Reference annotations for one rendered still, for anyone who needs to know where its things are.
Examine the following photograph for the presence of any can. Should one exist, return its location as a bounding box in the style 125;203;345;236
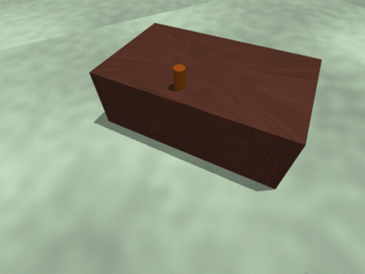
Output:
173;65;186;91

